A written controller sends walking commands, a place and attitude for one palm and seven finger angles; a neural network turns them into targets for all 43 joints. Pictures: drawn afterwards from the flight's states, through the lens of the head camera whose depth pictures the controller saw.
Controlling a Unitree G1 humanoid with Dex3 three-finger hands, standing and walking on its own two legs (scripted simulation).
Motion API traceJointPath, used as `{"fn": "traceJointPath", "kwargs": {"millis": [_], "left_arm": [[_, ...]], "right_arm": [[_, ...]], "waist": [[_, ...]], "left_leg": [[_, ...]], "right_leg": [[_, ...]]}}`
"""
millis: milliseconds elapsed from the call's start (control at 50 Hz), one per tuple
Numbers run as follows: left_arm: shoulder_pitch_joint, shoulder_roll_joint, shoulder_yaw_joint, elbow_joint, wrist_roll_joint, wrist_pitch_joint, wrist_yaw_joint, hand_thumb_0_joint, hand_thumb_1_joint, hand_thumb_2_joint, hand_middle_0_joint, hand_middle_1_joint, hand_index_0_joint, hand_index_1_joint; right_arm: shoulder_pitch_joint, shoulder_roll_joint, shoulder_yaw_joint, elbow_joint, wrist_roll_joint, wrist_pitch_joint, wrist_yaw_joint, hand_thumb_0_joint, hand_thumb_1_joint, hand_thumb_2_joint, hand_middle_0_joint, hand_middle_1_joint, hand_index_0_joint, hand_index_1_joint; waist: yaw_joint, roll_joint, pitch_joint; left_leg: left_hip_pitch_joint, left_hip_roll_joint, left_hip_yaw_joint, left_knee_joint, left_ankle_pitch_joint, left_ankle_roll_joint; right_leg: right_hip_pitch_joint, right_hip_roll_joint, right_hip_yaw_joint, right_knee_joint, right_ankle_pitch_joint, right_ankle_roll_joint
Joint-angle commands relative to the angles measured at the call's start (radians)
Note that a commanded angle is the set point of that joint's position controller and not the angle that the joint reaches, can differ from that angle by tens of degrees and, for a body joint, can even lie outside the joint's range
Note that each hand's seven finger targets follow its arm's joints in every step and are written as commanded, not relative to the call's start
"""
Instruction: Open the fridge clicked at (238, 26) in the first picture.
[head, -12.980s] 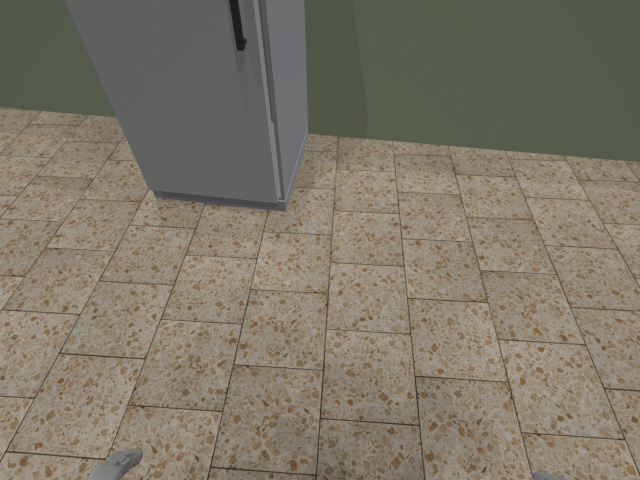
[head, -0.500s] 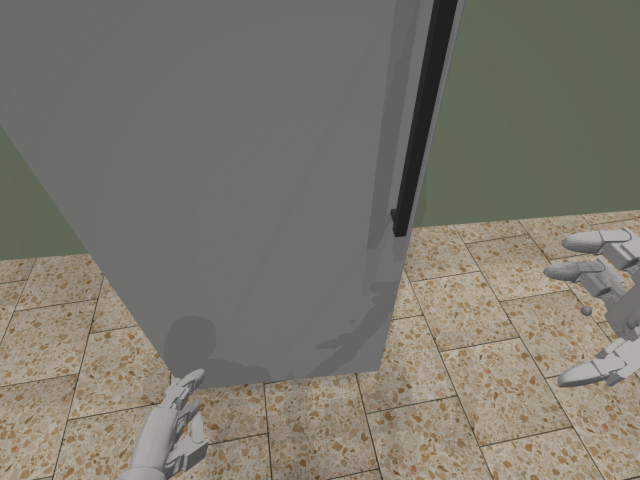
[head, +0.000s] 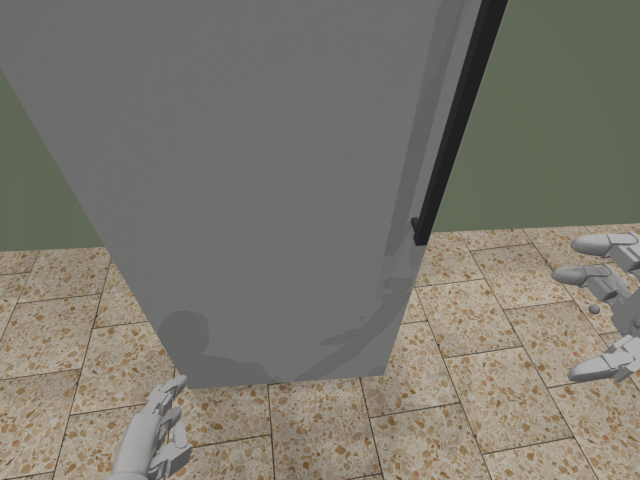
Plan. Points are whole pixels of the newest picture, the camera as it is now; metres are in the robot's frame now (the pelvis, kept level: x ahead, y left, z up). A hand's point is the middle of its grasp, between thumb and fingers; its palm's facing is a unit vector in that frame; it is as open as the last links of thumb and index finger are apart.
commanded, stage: raise the hand to about handle height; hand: right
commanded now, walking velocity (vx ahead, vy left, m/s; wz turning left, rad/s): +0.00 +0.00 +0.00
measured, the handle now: (450, 121) +0.52 -0.16 +0.21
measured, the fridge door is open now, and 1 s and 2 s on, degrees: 0 0 0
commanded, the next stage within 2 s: move the hooked fingers beside the handle in 0.10 s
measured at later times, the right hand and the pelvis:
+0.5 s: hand (561, 284) +0.31 -0.25 +0.14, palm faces +0.00 +1.00 -0.06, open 13.9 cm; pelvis +0.00 +0.03 +0.00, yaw +0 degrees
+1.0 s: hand (538, 250) +0.36 -0.26 +0.13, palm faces -0.04 +1.00 -0.02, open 13.9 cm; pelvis +0.00 +0.01 +0.00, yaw +1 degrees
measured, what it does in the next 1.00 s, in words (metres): stands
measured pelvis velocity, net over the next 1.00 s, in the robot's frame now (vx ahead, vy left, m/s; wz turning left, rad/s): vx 0.00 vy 0.01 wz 0.02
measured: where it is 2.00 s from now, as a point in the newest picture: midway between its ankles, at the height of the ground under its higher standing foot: outside the picture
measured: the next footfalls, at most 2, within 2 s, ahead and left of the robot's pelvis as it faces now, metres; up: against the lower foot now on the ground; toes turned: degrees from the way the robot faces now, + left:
none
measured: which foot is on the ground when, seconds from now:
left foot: down 0.00-1.00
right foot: down 0.00-1.00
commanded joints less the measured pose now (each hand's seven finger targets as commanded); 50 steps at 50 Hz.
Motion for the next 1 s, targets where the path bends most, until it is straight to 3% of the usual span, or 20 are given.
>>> {"fn": "traceJointPath", "kwargs": {"millis": [0, 140, 200, 240, 300, 380, 420, 520, 600, 640, 660, 680, 720, 780, 800, 820, 840, 880, 900, 980], "left_arm": [[-0.098, 0.128, 0.055, -0.149, -0.005, -0.063, 0.018, 0.000, 0.900, 0.900, -0.200, -0.300, -0.200, -0.300], [-0.109, 0.127, 0.058, -0.146, -0.011, -0.062, 0.019, 0.000, 0.900, 0.900, -0.200, -0.300, -0.200, -0.300], [-0.103, 0.130, 0.060, -0.141, -0.009, -0.059, 0.020, 0.000, 0.900, 0.900, -0.200, -0.300, -0.200, -0.300], [-0.103, 0.129, 0.060, -0.138, -0.014, -0.055, 0.025, 0.000, 0.900, 0.900, -0.200, -0.300, -0.200, -0.300], [-0.090, 0.137, 0.062, -0.125, -0.015, -0.046, 0.033, 0.000, 0.900, 0.900, -0.200, -0.300, -0.200, -0.300], [-0.091, 0.134, 0.061, -0.129, -0.018, -0.046, 0.038, 0.000, 0.900, 0.900, -0.200, -0.300, -0.200, -0.300], [-0.082, 0.138, 0.065, -0.125, -0.019, -0.041, 0.037, 0.000, 0.900, 0.900, -0.200, -0.300, -0.200, -0.300], [-0.066, 0.148, 0.070, -0.128, -0.021, -0.034, 0.030, 0.000, 0.900, 0.900, -0.200, -0.300, -0.200, -0.300], [-0.057, 0.152, 0.073, -0.131, -0.022, -0.029, 0.029, 0.000, 0.900, 0.900, -0.200, -0.300, -0.200, -0.300], [-0.050, 0.154, 0.075, -0.131, -0.023, -0.028, 0.029, 0.000, 0.900, 0.900, -0.200, -0.300, -0.200, -0.300], [-0.051, 0.150, 0.073, -0.136, -0.022, -0.029, 0.029, 0.000, 0.900, 0.900, -0.200, -0.300, -0.200, -0.300], [-0.044, 0.150, 0.074, -0.136, -0.021, -0.028, 0.030, 0.000, 0.900, 0.900, -0.200, -0.300, -0.200, -0.300], [-0.032, 0.153, 0.074, -0.130, -0.018, -0.022, 0.030, 0.000, 0.900, 0.900, -0.200, -0.300, -0.200, -0.300], [-0.027, 0.148, 0.072, -0.127, -0.017, -0.023, 0.034, 0.000, 0.900, 0.900, -0.200, -0.300, -0.200, -0.300], [-0.020, 0.151, 0.073, -0.122, -0.017, -0.019, 0.032, 0.000, 0.900, 0.900, -0.200, -0.300, -0.200, -0.300], [-0.008, 0.156, 0.074, -0.118, -0.016, -0.016, 0.032, 0.000, 0.900, 0.900, -0.200, -0.300, -0.200, -0.300], [-0.010, 0.154, 0.070, -0.118, -0.017, -0.015, 0.034, 0.000, 0.900, 0.900, -0.200, -0.300, -0.200, -0.300], [-0.001, 0.160, 0.070, -0.107, -0.018, -0.010, 0.035, 0.000, 0.900, 0.900, -0.200, -0.300, -0.200, -0.300], [0.010, 0.165, 0.074, -0.104, -0.017, -0.004, 0.033, 0.000, 0.900, 0.900, -0.200, -0.300, -0.200, -0.300], [0.014, 0.158, 0.072, -0.117, -0.015, -0.004, 0.029, 0.000, 0.900, 0.900, -0.200, -0.300, -0.200, -0.300]], "right_arm": [[-0.250, -0.273, -0.086, -0.193, 0.031, -0.067, 0.015, 0.000, 0.500, -0.300, 0.300, 1.200, 0.300, 1.200], [-0.242, -0.272, -0.102, -0.170, 0.049, -0.069, 0.025, 0.000, 0.500, -0.300, 0.300, 1.200, 0.300, 1.200], [-0.232, -0.309, -0.132, -0.147, 0.048, -0.070, 0.021, 0.000, 0.500, -0.300, 0.300, 1.200, 0.300, 1.200], [-0.295, -0.305, -0.117, -0.136, 0.043, -0.075, 0.022, 0.000, 0.500, -0.300, 0.300, 1.200, 0.300, 1.200], [-0.342, -0.341, -0.130, -0.071, 0.037, -0.082, 0.023, 0.000, 0.500, -0.300, 0.300, 1.200, 0.300, 1.200], [-0.417, -0.330, -0.101, -0.037, 0.032, -0.100, 0.044, 0.000, 0.500, -0.300, 0.300, 1.200, 0.300, 1.200], [-0.419, -0.344, -0.114, -0.005, 0.035, -0.106, 0.053, 0.000, 0.500, -0.300, 0.300, 1.200, 0.300, 1.200], [-0.410, -0.352, -0.123, 0.069, 0.034, -0.107, 0.065, 0.000, 0.500, -0.300, 0.300, 1.200, 0.300, 1.200], [-0.457, -0.354, -0.107, 0.104, 0.027, -0.104, 0.052, 0.000, 0.500, -0.300, 0.300, 1.200, 0.300, 1.200], [-0.491, -0.369, -0.118, 0.108, 0.019, -0.111, 0.040, 0.000, 0.500, -0.300, 0.300, 1.200, 0.300, 1.200], [-0.518, -0.344, -0.091, 0.087, 0.017, -0.117, 0.037, 0.000, 0.500, -0.300, 0.300, 1.200, 0.300, 1.200], [-0.533, -0.363, -0.102, 0.080, 0.010, -0.123, 0.029, 0.000, 0.500, -0.300, 0.300, 1.200, 0.300, 1.200], [-0.556, -0.386, -0.115, 0.093, 0.001, -0.134, 0.018, 0.000, 0.500, -0.300, 0.300, 1.200, 0.300, 1.200], [-0.600, -0.341, -0.074, 0.103, -0.004, -0.147, 0.012, 0.000, 0.500, -0.300, 0.300, 1.200, 0.300, 1.200], [-0.609, -0.336, -0.061, 0.117, -0.004, -0.145, 0.012, 0.000, 0.500, -0.300, 0.300, 1.200, 0.300, 1.200], [-0.591, -0.371, -0.097, 0.143, -0.011, -0.142, 0.008, 0.000, 0.500, -0.300, 0.300, 1.200, 0.300, 1.200], [-0.619, -0.328, -0.052, 0.159, -0.014, -0.136, 0.012, 0.000, 0.500, -0.300, 0.300, 1.200, 0.300, 1.200], [-0.656, -0.337, -0.049, 0.227, -0.021, -0.125, 0.011, 0.000, 0.500, -0.300, 0.300, 1.200, 0.300, 1.200], [-0.658, -0.354, -0.057, 0.238, -0.026, -0.128, 0.008, 0.000, 0.500, -0.300, 0.300, 1.200, 0.300, 1.200], [-0.747, -0.299, 0.009, 0.190, -0.036, -0.146, 0.003, 0.000, 0.500, -0.300, 0.300, 1.200, 0.300, 1.200]], "waist": [[0.005, -0.047, -0.188], [0.004, -0.046, -0.209], [0.001, -0.014, -0.205], [0.013, -0.046, -0.194], [0.021, -0.022, -0.181], [0.029, -0.070, -0.222], [0.029, -0.056, -0.246], [0.021, 0.004, -0.252], [0.023, -0.011, -0.221], [0.026, -0.018, -0.242], [0.032, -0.047, -0.251], [0.029, -0.068, -0.273], [0.033, -0.036, -0.281], [0.042, -0.077, -0.281], [0.049, -0.050, -0.271], [0.040, -0.055, -0.273], [0.053, -0.056, -0.257], [0.061, -0.033, -0.217], [0.056, -0.016, -0.229], [0.064, -0.102, -0.297]], "left_leg": [[-0.029, 0.011, -0.036, -0.071, 0.118, 0.016], [-0.005, 0.022, -0.057, -0.062, 0.184, 0.005], [0.008, 0.026, -0.072, -0.064, 0.202, -0.001], [-0.007, 0.028, -0.074, -0.062, 0.195, -0.003], [-0.008, 0.033, -0.088, -0.070, 0.167, -0.008], [0.000, 0.040, -0.102, -0.057, 0.194, -0.012], [0.015, 0.047, -0.124, -0.051, 0.227, -0.021], [0.021, 0.049, -0.120, -0.031, 0.272, -0.027], [-0.025, 0.045, -0.109, -0.037, 0.193, -0.015], [-0.027, 0.041, -0.104, -0.035, 0.180, -0.012], [-0.034, 0.040, -0.099, -0.032, 0.178, -0.008], [-0.034, 0.037, -0.093, -0.028, 0.175, -0.003], [-0.022, 0.034, -0.094, -0.028, 0.180, -0.002], [-0.048, 0.031, -0.080, -0.025, 0.160, 0.005], [-0.051, 0.031, -0.081, -0.030, 0.159, 0.005], [-0.053, 0.028, -0.073, -0.026, 0.156, 0.008], [-0.074, 0.029, -0.072, -0.029, 0.144, 0.008], [-0.106, 0.029, -0.067, -0.036, 0.093, 0.007], [-0.094, 0.030, -0.067, -0.036, 0.094, 0.011], [-0.131, 0.026, -0.053, -0.017, 0.102, 0.018]], "right_leg": [[0.143, -0.070, 0.112, -0.096, 0.136, 0.048], [0.115, -0.056, 0.082, -0.062, 0.165, 0.035], [0.092, -0.058, 0.072, -0.045, 0.176, 0.030], [0.086, -0.054, 0.070, -0.046, 0.163, 0.030], [0.062, -0.058, 0.067, -0.038, 0.145, 0.028], [0.072, -0.050, 0.064, -0.025, 0.155, 0.027], [0.064, -0.053, 0.060, -0.008, 0.173, 0.025], [0.029, -0.053, 0.056, -0.003, 0.191, 0.024], [0.018, -0.058, 0.056, -0.011, 0.153, 0.027], [0.027, -0.056, 0.058, -0.017, 0.145, 0.025], [0.042, -0.055, 0.057, -0.021, 0.145, 0.025], [0.058, -0.056, 0.060, -0.023, 0.149, 0.026], [0.049, -0.059, 0.060, -0.023, 0.153, 0.024], [0.075, -0.060, 0.068, -0.036, 0.142, 0.028], [0.071, -0.066, 0.065, -0.032, 0.145, 0.027], [0.066, -0.064, 0.073, -0.040, 0.145, 0.028], [0.068, -0.063, 0.071, -0.043, 0.129, 0.028], [0.039, -0.066, 0.079, -0.052, 0.083, 0.031], [0.039, -0.069, 0.079, -0.049, 0.096, 0.030], [0.126, -0.072, 0.103, -0.057, 0.124, 0.041]]}}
